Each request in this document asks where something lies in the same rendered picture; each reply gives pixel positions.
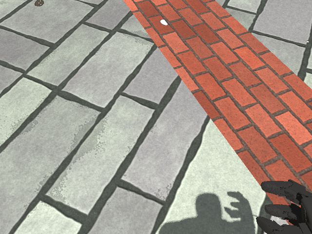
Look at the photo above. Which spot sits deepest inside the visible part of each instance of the robot right hand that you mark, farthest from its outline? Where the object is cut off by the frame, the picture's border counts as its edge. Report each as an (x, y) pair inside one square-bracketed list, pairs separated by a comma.
[(300, 217)]

